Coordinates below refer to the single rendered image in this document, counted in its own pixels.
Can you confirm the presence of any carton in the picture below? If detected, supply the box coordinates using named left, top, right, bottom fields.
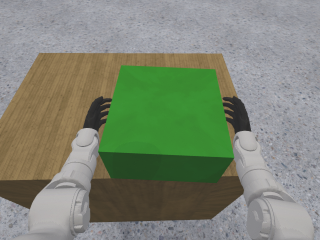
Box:
left=98, top=65, right=235, bottom=183

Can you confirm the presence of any pedestal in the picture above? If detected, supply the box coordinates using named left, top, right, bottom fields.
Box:
left=0, top=53, right=244, bottom=223

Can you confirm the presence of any robot right hand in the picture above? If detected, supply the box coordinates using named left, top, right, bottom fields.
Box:
left=222, top=96, right=252, bottom=134

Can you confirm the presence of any robot left hand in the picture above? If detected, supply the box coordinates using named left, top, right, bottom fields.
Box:
left=83, top=96, right=112, bottom=132

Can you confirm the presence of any left robot forearm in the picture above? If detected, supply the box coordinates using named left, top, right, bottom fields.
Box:
left=28, top=128, right=100, bottom=230

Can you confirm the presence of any robot left upper arm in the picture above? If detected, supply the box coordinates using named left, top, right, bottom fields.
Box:
left=12, top=187, right=91, bottom=240

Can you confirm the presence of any robot right upper arm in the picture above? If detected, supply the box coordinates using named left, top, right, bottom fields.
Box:
left=246, top=197, right=314, bottom=240

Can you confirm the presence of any right robot forearm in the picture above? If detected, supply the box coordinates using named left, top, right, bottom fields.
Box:
left=233, top=131, right=315, bottom=240

